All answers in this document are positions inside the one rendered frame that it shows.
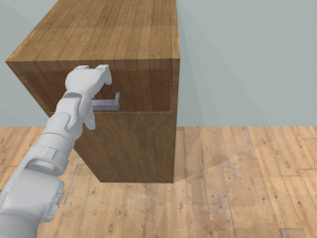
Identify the drawer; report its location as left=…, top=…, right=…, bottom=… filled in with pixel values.
left=22, top=68, right=171, bottom=112

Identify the handle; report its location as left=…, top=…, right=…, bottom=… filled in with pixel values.
left=91, top=92, right=120, bottom=111

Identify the robot left forearm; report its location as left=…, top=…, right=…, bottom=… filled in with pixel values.
left=0, top=89, right=92, bottom=209

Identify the cabinet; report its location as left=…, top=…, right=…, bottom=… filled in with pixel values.
left=5, top=0, right=180, bottom=183

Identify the robot left hand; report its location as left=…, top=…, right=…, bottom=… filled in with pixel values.
left=65, top=64, right=112, bottom=130

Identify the robot left upper arm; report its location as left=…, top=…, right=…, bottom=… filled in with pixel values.
left=0, top=168, right=64, bottom=238

